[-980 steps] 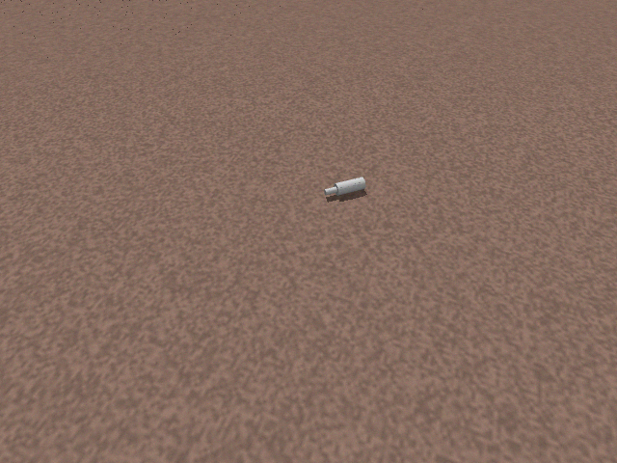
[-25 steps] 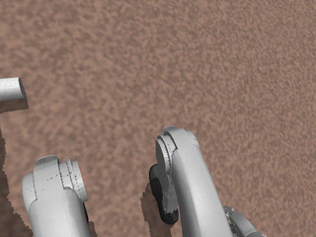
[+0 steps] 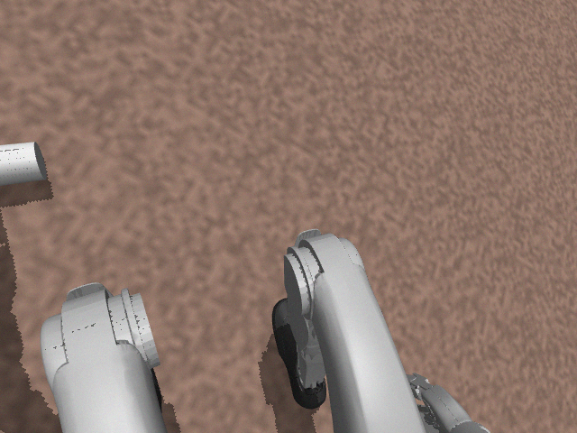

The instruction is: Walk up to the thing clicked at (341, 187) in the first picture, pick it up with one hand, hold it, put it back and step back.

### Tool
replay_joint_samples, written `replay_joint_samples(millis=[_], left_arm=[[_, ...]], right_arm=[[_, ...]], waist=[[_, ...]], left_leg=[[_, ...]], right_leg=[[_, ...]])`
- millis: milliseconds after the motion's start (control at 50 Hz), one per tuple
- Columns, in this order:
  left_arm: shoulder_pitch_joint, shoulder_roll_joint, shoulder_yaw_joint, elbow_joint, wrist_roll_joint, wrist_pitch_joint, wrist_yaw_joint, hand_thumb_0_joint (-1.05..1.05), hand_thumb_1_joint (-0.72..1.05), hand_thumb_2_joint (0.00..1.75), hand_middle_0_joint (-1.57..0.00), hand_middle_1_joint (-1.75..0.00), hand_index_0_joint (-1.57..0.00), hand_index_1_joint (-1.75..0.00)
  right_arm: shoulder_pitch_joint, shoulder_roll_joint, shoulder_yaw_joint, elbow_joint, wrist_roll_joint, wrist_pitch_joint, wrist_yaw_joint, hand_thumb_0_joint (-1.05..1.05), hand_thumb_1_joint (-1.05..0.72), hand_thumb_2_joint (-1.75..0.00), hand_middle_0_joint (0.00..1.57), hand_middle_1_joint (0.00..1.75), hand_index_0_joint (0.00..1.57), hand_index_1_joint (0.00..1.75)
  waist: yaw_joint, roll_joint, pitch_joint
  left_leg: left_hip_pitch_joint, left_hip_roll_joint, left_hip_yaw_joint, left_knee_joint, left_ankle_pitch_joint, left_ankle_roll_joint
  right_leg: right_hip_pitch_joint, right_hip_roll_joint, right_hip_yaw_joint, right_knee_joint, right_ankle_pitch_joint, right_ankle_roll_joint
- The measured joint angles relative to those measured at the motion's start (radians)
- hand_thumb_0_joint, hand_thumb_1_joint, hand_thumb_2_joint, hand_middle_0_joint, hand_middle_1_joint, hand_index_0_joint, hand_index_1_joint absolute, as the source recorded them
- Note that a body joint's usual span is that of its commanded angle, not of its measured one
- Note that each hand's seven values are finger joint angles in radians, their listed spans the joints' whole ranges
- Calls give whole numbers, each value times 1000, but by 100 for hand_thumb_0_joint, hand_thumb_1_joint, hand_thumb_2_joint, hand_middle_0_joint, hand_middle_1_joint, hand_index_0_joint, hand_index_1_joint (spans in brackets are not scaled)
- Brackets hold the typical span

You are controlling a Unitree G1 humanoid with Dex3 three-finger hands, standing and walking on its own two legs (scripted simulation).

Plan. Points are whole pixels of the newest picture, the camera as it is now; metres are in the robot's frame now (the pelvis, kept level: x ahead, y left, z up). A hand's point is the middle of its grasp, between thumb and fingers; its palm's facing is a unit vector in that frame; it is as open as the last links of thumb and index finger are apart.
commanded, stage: rise first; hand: left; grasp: from above
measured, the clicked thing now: out of the picture +0.51 +0.36 -0.29
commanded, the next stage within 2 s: none
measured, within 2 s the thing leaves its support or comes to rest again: neither
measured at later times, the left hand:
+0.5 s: hand out of the picture +0.46 +0.37 -0.17, palm faces -0.46 -0.09 -0.89, open 14.1 cm
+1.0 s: hand out of the picture +0.46 +0.37 -0.17, palm faces -0.45 -0.09 -0.89, open 14.1 cm
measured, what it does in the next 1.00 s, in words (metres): stands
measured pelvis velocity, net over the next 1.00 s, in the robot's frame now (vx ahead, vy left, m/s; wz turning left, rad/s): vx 0.00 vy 0.00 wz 0.00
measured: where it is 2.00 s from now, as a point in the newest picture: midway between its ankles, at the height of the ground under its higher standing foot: (229, 400)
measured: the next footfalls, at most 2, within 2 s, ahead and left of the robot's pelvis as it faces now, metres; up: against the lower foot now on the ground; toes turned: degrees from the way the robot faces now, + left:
none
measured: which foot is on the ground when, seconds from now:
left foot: down 0.00-1.00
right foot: down 0.00-1.00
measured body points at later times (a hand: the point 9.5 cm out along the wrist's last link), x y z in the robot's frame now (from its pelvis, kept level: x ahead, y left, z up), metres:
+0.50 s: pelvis +0.00 +0.00 +0.00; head +0.24 +0.11 +0.36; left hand +0.48 +0.37 -0.11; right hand +0.06 -0.27 -0.08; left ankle +0.07 +0.13 -0.28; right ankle +0.11 -0.15 -0.28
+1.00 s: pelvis +0.00 +0.00 +0.00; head +0.24 +0.12 +0.36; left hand +0.48 +0.37 -0.11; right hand +0.06 -0.26 -0.08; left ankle +0.07 +0.13 -0.28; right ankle +0.11 -0.15 -0.28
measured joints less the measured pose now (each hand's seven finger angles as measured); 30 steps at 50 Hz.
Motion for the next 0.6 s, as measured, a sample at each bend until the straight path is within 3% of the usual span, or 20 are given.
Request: replay_joint_samples(millis=[320, 600], left_arm=[[-4, -4, -7, 2, 8, -2, 9, 0, -54, 102, -9, -104, -10, -103], [-8, 0, -13, -8, -3, 8, -18, 0, -54, 103, -10, -102, -9, -102]], right_arm=[[6, 2, 4, -3, 2, -2, -3, 0, -91, -90, 21, 30, 20, 30], [9, 3, 9, -7, 5, -4, 1, 0, -91, -90, 21, 30, 20, 30]], waist=[[-2, -4, 1], [-6, 0, 2]], left_leg=[[-3, -2, 0, 2, 5, 2], [-3, -4, 3, 0, 7, 7]], right_leg=[[-1, 0, 0, 1, 4, -4], [4, -3, 0, -4, 4, -5]])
